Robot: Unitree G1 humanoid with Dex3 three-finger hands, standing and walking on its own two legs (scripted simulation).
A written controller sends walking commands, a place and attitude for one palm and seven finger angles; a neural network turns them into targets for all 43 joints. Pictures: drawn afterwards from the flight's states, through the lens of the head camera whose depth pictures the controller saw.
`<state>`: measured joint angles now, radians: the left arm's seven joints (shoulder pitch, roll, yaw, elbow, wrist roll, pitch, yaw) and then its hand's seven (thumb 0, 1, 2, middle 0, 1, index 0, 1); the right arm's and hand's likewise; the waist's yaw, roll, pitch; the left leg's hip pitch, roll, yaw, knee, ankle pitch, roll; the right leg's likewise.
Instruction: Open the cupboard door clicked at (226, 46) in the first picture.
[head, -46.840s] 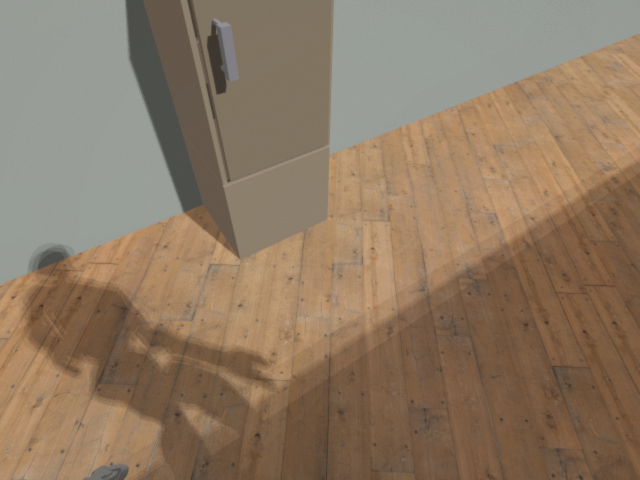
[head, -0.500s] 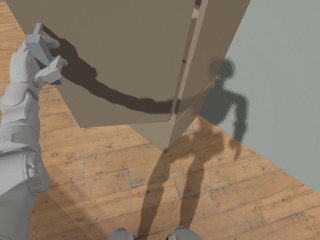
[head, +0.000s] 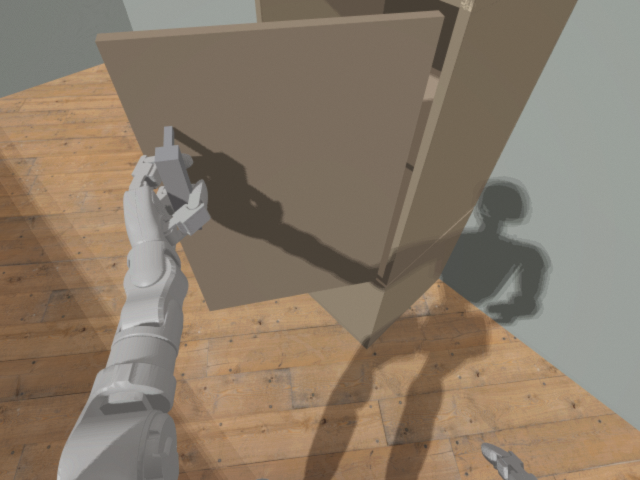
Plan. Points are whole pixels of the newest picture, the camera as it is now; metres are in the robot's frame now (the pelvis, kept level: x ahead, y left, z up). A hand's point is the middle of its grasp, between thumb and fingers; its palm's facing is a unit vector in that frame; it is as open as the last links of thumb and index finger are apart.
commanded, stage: pull the door open along its arc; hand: left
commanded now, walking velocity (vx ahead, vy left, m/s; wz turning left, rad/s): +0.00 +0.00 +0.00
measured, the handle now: (180, 179) +0.47 +0.20 +0.11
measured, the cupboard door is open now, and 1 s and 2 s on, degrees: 59 89 87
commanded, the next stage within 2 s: open thumb and fingers to let go in 0.98 s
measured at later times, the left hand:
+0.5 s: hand (207, 214) +0.41 +0.16 +0.10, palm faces +0.46 -0.89 +0.02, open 6.0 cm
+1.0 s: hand (276, 308) +0.28 +0.06 +0.11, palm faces +0.32 -0.95 +0.00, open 6.4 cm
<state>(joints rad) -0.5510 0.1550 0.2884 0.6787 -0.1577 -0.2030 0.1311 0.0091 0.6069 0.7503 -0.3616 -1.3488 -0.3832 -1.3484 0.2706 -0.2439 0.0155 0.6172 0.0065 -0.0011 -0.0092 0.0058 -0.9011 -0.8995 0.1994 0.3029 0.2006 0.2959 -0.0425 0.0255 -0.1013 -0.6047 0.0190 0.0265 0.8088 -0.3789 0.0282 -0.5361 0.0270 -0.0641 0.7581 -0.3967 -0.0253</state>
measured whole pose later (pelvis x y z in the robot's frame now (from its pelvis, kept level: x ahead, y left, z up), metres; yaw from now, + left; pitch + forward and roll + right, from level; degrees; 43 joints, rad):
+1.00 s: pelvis +0.02 -0.02 +0.01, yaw +1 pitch +2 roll +0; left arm 0.20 -0.06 -0.28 -0.12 0.06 0.00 0.51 0.01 0.63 0.69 -0.32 -1.34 -0.35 -1.33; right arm 0.12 -0.17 0.03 0.51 -0.04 0.06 0.03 0.01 -0.90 -0.90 0.20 0.30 0.20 0.30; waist 0.01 0.04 -0.07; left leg -0.37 0.01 0.01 0.70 -0.37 0.01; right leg -0.31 0.02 -0.07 0.69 -0.41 -0.05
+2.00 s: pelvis -0.01 -0.01 +0.01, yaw +2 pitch +0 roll -1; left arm 0.10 -0.08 -0.27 -0.04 0.05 -0.01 0.54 -0.01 -0.50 0.30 -0.21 -0.48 -0.20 -0.48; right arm 0.14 -0.17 0.04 0.56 -0.04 0.09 0.00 0.01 -0.90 -0.90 0.20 0.30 0.20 0.30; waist 0.01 0.04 -0.04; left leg -0.38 0.00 0.00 0.72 -0.34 0.01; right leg -0.31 0.01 -0.09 0.70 -0.39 -0.04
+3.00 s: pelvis +0.00 -0.02 +0.00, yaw +1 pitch +3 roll +0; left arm 0.53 0.17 -0.03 -0.34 -0.18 -0.16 -0.10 -0.01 -0.50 0.30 -0.15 -0.30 -0.15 -0.30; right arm 0.27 -0.23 0.04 0.46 0.03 -0.10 -0.04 0.01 -0.90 -0.90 0.20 0.30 0.20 0.30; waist 0.01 0.05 -0.08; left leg -0.47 0.01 0.00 0.81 -0.40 0.00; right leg -0.41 0.02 -0.08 0.79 -0.44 -0.05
